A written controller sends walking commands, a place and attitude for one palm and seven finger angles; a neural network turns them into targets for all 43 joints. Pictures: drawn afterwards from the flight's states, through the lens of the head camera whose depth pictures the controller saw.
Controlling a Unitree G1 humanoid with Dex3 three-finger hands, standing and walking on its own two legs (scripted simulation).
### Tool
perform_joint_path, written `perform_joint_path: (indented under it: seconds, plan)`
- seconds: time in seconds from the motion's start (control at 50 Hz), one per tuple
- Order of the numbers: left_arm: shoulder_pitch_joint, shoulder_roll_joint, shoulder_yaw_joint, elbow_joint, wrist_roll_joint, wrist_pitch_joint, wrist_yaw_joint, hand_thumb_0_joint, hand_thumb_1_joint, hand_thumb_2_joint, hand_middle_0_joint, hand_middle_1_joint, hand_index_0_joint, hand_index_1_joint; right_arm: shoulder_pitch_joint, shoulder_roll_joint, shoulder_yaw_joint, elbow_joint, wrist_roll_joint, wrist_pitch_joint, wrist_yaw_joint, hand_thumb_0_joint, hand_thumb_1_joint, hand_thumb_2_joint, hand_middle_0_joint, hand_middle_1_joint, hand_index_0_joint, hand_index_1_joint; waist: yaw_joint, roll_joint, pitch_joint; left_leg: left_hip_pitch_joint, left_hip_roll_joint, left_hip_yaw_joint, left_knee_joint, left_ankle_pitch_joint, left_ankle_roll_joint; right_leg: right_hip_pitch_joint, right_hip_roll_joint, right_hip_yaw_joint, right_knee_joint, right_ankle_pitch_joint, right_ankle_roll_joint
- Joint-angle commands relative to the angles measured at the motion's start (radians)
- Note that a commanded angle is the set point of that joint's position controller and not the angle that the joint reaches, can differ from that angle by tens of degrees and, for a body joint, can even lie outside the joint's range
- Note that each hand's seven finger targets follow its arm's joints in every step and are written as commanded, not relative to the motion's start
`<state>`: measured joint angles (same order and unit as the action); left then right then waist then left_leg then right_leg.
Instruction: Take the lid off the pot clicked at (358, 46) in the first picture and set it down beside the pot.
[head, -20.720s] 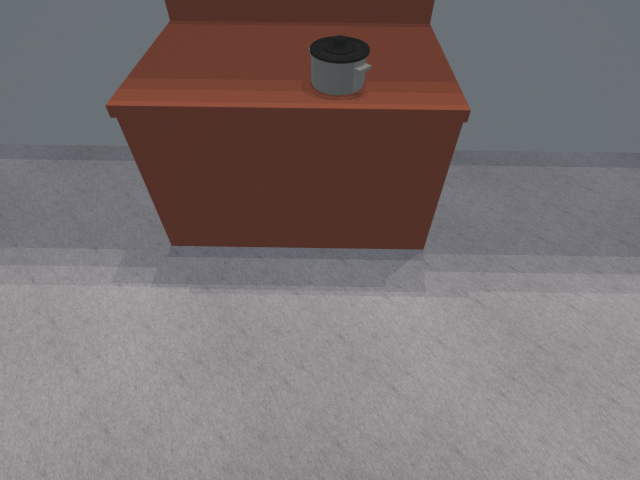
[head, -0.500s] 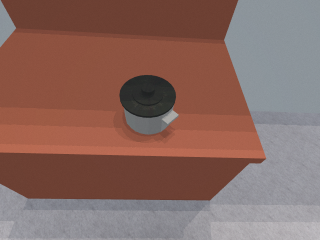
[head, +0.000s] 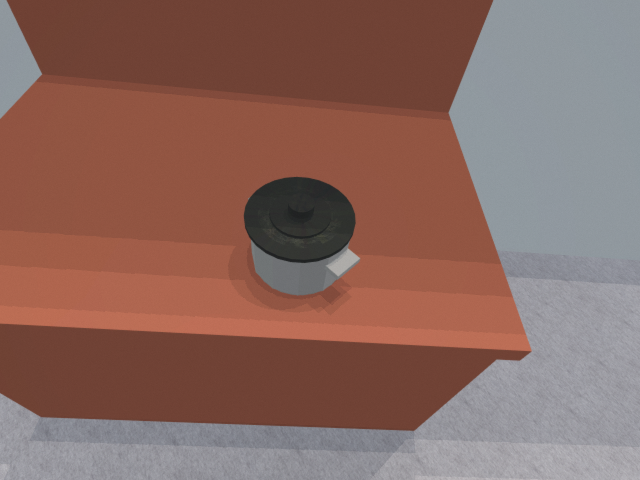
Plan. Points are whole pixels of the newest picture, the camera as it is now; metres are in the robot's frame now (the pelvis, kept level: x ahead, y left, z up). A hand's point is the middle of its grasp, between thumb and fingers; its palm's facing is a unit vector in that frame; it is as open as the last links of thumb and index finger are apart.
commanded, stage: come to a stop and stand still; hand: left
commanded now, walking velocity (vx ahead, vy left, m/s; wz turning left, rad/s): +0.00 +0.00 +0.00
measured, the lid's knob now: (301, 205) +0.50 +0.07 +0.03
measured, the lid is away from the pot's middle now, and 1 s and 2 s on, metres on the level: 0.01 0.01 0.01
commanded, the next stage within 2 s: look again from close up in 0.10 s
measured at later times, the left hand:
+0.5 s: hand out of the picture +0.00 +0.16 -0.19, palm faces +0.01 -0.99 -0.14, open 7.4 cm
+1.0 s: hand out of the picture -0.03 +0.16 -0.19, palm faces +0.02 -0.99 -0.11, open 7.4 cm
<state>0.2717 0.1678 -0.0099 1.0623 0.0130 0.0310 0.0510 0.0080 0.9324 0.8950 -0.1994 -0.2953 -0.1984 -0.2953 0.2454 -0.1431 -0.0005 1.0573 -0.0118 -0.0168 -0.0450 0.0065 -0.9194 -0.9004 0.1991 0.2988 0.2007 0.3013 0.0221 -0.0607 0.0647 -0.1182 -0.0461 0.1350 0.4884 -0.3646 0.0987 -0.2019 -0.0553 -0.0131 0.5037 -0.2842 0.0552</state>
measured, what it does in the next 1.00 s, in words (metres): stands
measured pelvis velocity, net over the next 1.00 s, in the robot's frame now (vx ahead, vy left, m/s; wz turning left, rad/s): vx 0.00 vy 0.01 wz -0.01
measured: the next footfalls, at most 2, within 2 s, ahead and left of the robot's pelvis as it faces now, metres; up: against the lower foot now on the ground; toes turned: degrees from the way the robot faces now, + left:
none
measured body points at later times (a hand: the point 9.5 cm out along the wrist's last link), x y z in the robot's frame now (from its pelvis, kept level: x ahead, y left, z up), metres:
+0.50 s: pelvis +0.00 +0.01 +0.00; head +0.03 +0.04 +0.45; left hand +0.00 +0.22 -0.18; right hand -0.01 -0.21 -0.14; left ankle -0.06 +0.04 -0.73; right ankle -0.01 -0.16 -0.73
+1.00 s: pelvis +0.00 +0.01 +0.00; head +0.02 +0.05 +0.45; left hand -0.03 +0.21 -0.18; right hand -0.02 -0.20 -0.15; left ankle -0.06 +0.04 -0.73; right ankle -0.01 -0.16 -0.73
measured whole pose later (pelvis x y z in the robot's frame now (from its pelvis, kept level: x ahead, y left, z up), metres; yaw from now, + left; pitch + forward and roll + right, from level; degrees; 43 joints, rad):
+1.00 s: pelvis +0.00 +0.01 +0.00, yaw -1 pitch -1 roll -1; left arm 0.31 0.13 -0.01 1.12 0.01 0.02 0.06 0.00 0.91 0.90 -0.20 -0.29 -0.20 -0.30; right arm 0.31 -0.08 0.01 1.13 -0.01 -0.02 -0.05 0.00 -0.91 -0.90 0.20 0.30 0.20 0.30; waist 0.02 -0.06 0.06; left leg -0.10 -0.06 0.15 0.44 -0.34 0.12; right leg -0.19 -0.07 0.00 0.47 -0.26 0.07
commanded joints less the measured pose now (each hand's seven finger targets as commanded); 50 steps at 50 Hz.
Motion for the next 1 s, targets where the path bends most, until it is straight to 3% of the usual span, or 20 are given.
perform_joint_path:
  seconds: [0.0,0.36,0.48,0.56,0.74,0.8,0.98]
  plan:
    - [0.077,0.070,0.014,-0.022,0.002,-0.019,0.002,0.000,0.900,0.900,-0.200,-0.300,-0.200,-0.300,0.080,-0.103,-0.016,-0.019,0.002,-0.010,-0.001,0.000,-0.900,-0.900,0.200,0.300,0.200,0.300,-0.012,0.067,-0.011,0.012,0.187,-0.145,-0.089,0.497,-0.031,-0.013,-0.073,0.052,-0.038,0.272,-0.077]
    - [0.088,0.064,0.010,0.001,-0.002,-0.019,0.003,0.000,0.900,0.900,-0.200,-0.300,-0.200,-0.300,0.107,-0.088,-0.013,0.025,0.003,-0.014,0.000,0.000,-0.900,-0.900,0.200,0.300,0.200,0.300,-0.004,0.056,-0.007,0.011,0.195,-0.150,-0.116,0.498,-0.024,0.006,-0.065,0.039,-0.055,0.226,-0.072]
    - [0.091,0.050,0.010,0.011,-0.001,-0.018,0.006,0.000,0.900,0.900,-0.200,-0.300,-0.200,-0.300,0.122,-0.081,-0.012,0.038,0.004,-0.016,-0.001,0.000,-0.900,-0.900,0.200,0.300,0.200,0.300,-0.004,0.084,0.001,0.004,0.194,-0.151,-0.124,0.499,-0.024,0.003,-0.064,0.037,-0.053,0.202,-0.068]
    - [0.099,0.048,0.009,0.017,-0.002,-0.018,0.006,0.000,0.900,0.900,-0.200,-0.300,-0.200,-0.300,0.134,-0.069,-0.011,0.042,0.005,-0.015,-0.002,0.000,-0.900,-0.900,0.200,0.300,0.200,0.300,-0.004,0.058,0.014,-0.002,0.195,-0.154,-0.129,0.484,-0.021,-0.003,-0.059,0.034,-0.059,0.192,-0.067]
    - [0.114,0.023,0.007,0.035,0.000,-0.020,0.010,0.000,0.900,0.900,-0.200,-0.300,-0.200,-0.300,0.153,-0.056,-0.011,0.054,0.005,-0.016,-0.005,0.000,-0.900,-0.900,0.200,0.300,0.200,0.300,-0.012,0.078,0.021,0.015,0.196,-0.148,-0.136,0.513,-0.024,-0.021,-0.061,0.042,-0.055,0.192,-0.063]
    - [0.123,0.019,0.006,0.039,0.002,-0.019,0.010,0.000,0.900,0.900,-0.200,-0.300,-0.200,-0.300,0.147,-0.051,-0.010,0.057,0.005,-0.015,-0.004,0.000,-0.900,-0.900,0.200,0.300,0.200,0.300,-0.007,0.069,0.040,-0.012,0.193,-0.145,-0.140,0.452,-0.023,-0.023,-0.060,0.043,-0.063,0.178,-0.062]
    - [0.141,0.010,0.005,0.050,0.002,-0.021,0.010,0.000,0.900,0.900,-0.200,-0.300,-0.200,-0.300,0.154,-0.049,-0.010,0.059,0.006,-0.019,-0.005,0.000,-0.900,-0.900,0.200,0.300,0.200,0.300,-0.006,0.079,0.019,0.009,0.197,-0.148,-0.138,0.486,-0.018,-0.022,-0.059,0.039,-0.062,0.176,-0.060]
